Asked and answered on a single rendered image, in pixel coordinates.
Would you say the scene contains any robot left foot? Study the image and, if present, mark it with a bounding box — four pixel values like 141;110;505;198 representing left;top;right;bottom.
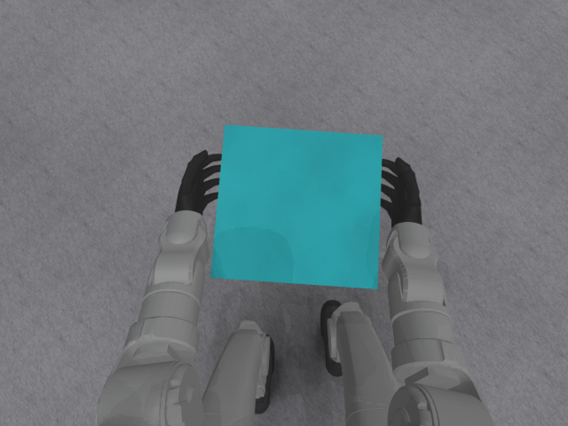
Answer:
255;335;274;414

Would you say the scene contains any robot right hand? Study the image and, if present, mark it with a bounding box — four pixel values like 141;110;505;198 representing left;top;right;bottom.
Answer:
381;157;422;229

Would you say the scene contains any robot left hand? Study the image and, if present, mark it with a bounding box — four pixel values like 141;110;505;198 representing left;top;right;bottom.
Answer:
175;150;222;214

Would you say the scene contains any carton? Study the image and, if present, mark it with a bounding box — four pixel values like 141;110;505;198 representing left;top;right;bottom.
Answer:
210;125;383;289

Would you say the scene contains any robot left forearm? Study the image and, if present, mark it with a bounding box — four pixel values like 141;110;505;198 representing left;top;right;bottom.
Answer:
96;210;209;426

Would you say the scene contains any robot right forearm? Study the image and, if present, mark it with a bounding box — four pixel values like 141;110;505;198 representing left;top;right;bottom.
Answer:
382;222;495;426

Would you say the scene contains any right robot upper arm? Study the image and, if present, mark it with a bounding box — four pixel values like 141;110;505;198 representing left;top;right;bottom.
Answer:
387;383;494;426

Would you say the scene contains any left robot upper arm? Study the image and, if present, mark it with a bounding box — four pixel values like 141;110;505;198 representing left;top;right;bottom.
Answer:
97;360;204;426

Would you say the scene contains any left robot shin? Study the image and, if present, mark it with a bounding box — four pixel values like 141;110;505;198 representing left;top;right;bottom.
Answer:
227;320;266;397

